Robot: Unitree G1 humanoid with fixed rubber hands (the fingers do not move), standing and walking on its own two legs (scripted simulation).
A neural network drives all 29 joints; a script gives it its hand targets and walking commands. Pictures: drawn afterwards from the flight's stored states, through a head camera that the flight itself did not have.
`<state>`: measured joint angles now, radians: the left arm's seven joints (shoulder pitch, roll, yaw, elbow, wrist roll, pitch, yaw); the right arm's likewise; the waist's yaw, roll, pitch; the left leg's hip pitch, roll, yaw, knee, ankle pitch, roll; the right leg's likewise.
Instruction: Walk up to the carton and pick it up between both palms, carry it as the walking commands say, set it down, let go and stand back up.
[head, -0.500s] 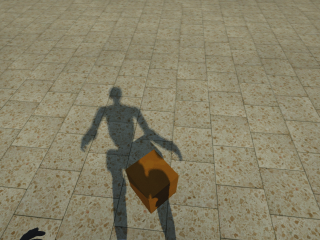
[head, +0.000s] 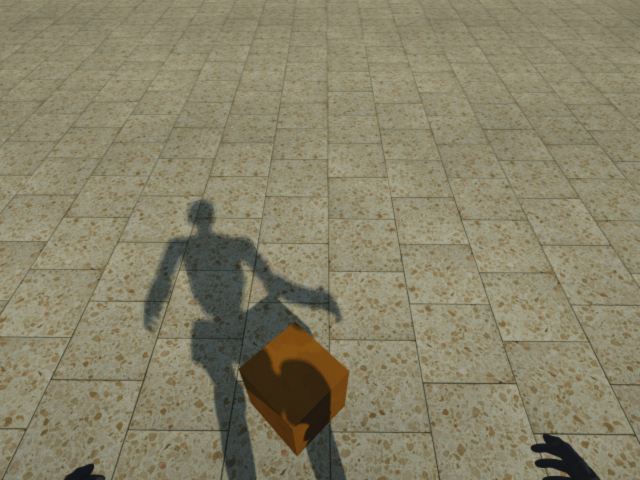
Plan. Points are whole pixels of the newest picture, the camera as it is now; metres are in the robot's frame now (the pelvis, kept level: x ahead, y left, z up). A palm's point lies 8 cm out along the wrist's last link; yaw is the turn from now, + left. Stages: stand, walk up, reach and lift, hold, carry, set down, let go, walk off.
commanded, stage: walk up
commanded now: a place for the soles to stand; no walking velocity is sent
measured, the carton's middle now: (295, 388) +0.50 +0.07 -0.62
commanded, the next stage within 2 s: none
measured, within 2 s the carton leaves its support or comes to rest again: neither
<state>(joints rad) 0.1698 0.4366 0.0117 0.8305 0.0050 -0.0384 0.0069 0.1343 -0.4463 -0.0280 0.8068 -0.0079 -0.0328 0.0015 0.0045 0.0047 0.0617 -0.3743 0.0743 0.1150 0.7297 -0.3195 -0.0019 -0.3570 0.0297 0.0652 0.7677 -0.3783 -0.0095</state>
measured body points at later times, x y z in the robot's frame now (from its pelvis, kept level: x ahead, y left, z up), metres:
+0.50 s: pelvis +0.01 -0.08 +0.01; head +0.04 -0.06 +0.45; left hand +0.18 +0.28 -0.05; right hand +0.05 -0.48 -0.04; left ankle +0.04 +0.13 -0.71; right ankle +0.08 -0.23 -0.69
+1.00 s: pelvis +0.12 -0.21 -0.01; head +0.12 -0.17 +0.43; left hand +0.09 +0.16 -0.10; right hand +0.32 -0.55 -0.04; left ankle +0.10 -0.03 -0.71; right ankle +0.24 -0.34 -0.68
